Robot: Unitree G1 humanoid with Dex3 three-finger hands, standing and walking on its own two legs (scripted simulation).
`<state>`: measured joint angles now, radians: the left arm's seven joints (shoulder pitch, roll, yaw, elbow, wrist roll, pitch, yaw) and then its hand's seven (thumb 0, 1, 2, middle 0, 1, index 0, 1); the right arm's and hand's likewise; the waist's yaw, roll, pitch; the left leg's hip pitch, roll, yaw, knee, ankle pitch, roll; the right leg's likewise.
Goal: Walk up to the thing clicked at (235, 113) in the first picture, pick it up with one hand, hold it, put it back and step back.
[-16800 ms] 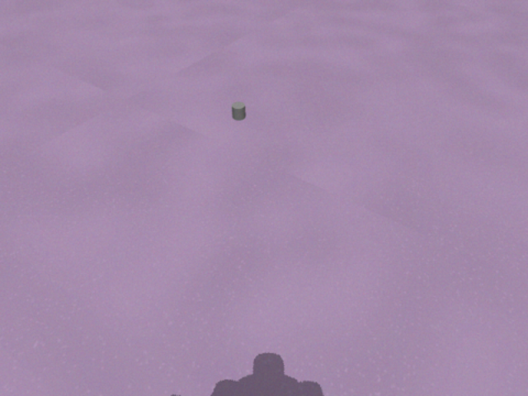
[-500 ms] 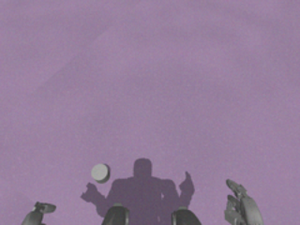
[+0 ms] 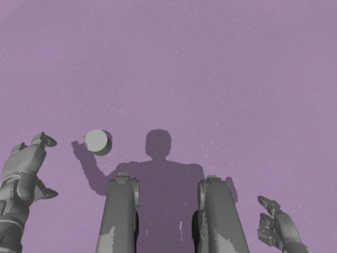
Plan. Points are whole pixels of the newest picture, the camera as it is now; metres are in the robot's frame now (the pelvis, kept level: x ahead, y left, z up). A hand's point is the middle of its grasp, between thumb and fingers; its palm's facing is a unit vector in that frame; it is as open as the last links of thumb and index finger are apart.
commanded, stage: rise first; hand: left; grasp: from above
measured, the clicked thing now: (98, 143) +0.46 +0.29 -0.43
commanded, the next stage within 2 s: approach in 1.44 s
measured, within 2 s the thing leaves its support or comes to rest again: neither
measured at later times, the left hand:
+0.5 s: hand (61, 154) +0.37 +0.34 -0.24, palm faces -0.44 -0.12 -0.89, open 14.1 cm
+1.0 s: hand (71, 147) +0.40 +0.34 -0.29, palm faces -0.43 -0.05 -0.90, open 14.1 cm
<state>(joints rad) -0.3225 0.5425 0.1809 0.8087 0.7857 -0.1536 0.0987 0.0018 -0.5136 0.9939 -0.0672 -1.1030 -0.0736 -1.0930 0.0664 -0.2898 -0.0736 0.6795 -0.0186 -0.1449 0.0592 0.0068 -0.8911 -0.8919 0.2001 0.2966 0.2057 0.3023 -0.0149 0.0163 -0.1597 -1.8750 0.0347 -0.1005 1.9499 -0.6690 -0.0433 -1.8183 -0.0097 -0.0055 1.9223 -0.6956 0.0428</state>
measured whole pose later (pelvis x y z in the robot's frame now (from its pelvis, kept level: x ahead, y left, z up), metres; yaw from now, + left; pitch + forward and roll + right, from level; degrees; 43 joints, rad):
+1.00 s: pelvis -0.02 +0.01 -0.14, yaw -5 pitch +32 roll -8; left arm -0.78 0.78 0.18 1.32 1.30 -0.33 0.38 0.00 -0.52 1.00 -0.08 -1.01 -0.08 -1.00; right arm 0.09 -0.26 0.00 0.77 -0.14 -0.02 0.13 0.00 -0.91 -0.90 0.20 0.30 0.21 0.30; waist -0.14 -0.03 -0.07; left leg -2.29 0.00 -0.17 2.38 -0.67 -0.03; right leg -2.19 0.02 -0.02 2.31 -0.69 0.07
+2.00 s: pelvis -0.01 +0.01 -0.15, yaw -6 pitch +34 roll -9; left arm -0.96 0.73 0.13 1.47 1.30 -0.17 0.47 0.00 -0.54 1.01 -0.08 -1.04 -0.08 -1.04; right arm 0.12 -0.27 0.05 0.76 -0.15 -0.05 0.14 0.00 -0.91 -0.89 0.20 0.30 0.21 0.30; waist -0.25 -0.01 -0.07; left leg -2.34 0.01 -0.18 2.41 -0.68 -0.03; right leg -2.24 0.04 -0.03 2.33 -0.69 0.07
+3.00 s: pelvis -0.01 +0.01 -0.17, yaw -7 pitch +31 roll -10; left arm -0.93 0.87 0.18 1.58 1.30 -0.29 0.50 0.00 -0.53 1.01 -0.08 -1.00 -0.07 -1.00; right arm 0.14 -0.28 0.14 0.77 -0.22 -0.07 0.16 0.00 -0.90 -0.89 0.20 0.30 0.21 0.30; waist -0.28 -0.06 0.04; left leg -2.36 0.00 -0.23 2.49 -0.68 -0.05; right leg -2.26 0.05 -0.06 2.39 -0.69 0.08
